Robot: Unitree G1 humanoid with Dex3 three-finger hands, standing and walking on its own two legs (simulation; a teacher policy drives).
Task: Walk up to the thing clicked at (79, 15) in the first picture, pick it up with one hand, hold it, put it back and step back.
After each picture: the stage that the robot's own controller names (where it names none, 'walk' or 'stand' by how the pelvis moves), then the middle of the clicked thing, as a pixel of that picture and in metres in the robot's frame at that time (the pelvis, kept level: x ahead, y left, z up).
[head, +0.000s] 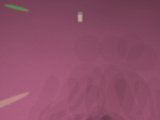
stand; (80, 16) +1.90 +0.10 -0.72
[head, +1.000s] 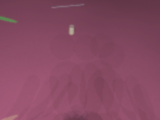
walk; (71, 29) +1.76 +0.14 -0.72
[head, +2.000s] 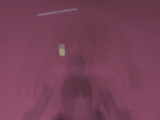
walk; (62, 49) +1.17 +0.21 -0.71
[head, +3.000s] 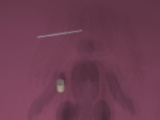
walk; (60, 85) +0.77 +0.18 -0.72
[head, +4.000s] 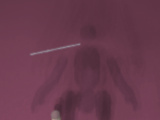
walk; (56, 117) +0.47 +0.20 -0.71
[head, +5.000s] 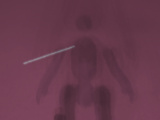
stand; out of the picture +0.35 +0.24 -0.71
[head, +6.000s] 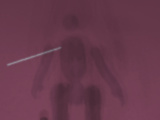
stand; out of the picture +0.32 +0.28 -0.72
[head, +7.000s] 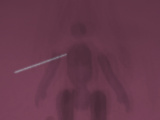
stand; out of the picture +0.33 +0.28 -0.73
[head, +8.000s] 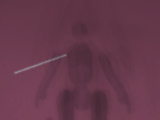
stand; out of the picture +0.32 +0.28 -0.73
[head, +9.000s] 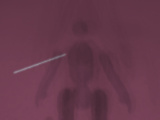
stand; out of the picture +0.32 +0.29 -0.73
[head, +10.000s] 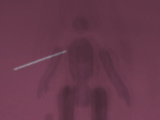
go down; out of the picture +0.32 +0.28 -0.72
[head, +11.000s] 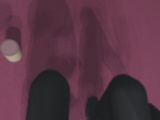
go down; (11, 51) +0.42 +0.30 -0.30
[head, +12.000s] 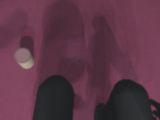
approach; (25, 58) +0.41 +0.29 -0.31
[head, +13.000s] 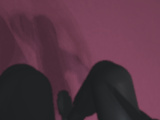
close in; out of the picture +0.40 +0.32 -0.22
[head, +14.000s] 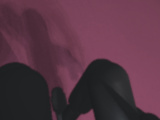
close; out of the picture +0.39 +0.33 -0.22
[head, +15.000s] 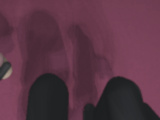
lift; out of the picture +0.34 +0.30 -0.11
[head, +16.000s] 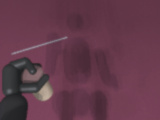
hold; (38, 84) +0.33 +0.18 +0.02
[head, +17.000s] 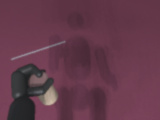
hold; (44, 89) +0.33 +0.16 -0.02
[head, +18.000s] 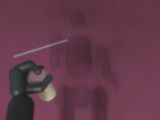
hold; (42, 85) +0.34 +0.17 -0.01
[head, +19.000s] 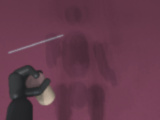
crouch; (41, 89) +0.33 +0.17 -0.05
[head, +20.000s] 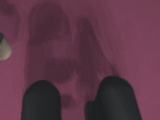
lower; out of the picture +0.45 +0.28 -0.12
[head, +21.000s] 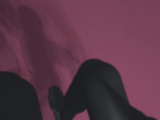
lower; out of the picture +0.41 +0.33 -0.24
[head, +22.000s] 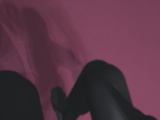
lower; out of the picture +0.40 +0.33 -0.23
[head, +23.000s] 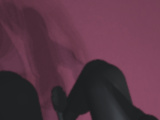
lower; out of the picture +0.41 +0.33 -0.23
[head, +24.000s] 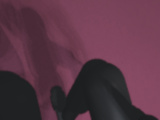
lower; out of the picture +0.41 +0.33 -0.23
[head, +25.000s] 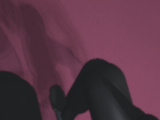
draw back; out of the picture +0.41 +0.35 -0.23
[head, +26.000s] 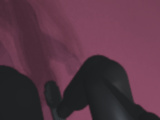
withdraw; out of the picture +0.49 +0.36 -0.25
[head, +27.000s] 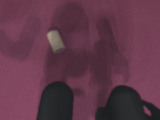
walk; (55, 41) +0.58 +0.19 -0.39
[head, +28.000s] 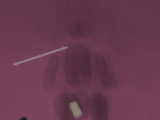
stand; (75, 109) +0.53 +0.06 -0.69
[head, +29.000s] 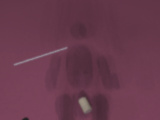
stand; (85, 105) +0.58 -0.01 -0.69
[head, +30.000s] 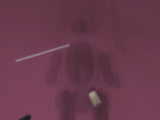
stand; (95, 98) +0.62 -0.08 -0.70
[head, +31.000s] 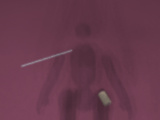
stand; (104, 98) +0.68 -0.15 -0.75
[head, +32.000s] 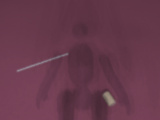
stand; (109, 98) +0.68 -0.19 -0.75
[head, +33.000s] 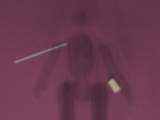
walk; (114, 85) +0.72 -0.25 -0.75
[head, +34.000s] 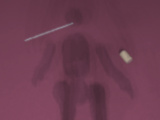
walk; (125, 56) +0.97 -0.35 -0.73
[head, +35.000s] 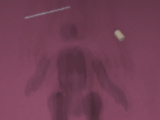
walk; (119, 35) +1.28 -0.40 -0.73
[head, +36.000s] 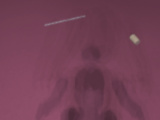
stand; (134, 39) +1.40 -0.49 -0.73
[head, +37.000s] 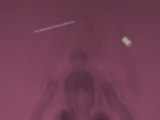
stand; (126, 41) +1.44 -0.49 -0.75
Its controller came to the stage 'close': yes
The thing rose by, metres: 0.70
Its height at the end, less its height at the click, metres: -0.02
